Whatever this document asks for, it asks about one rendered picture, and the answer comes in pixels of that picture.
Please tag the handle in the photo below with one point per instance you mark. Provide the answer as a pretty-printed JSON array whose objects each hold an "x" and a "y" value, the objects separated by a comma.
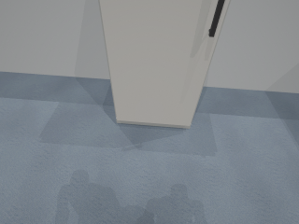
[{"x": 216, "y": 18}]

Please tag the fridge door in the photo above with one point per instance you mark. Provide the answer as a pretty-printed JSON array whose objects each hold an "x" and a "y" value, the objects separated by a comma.
[{"x": 158, "y": 54}]

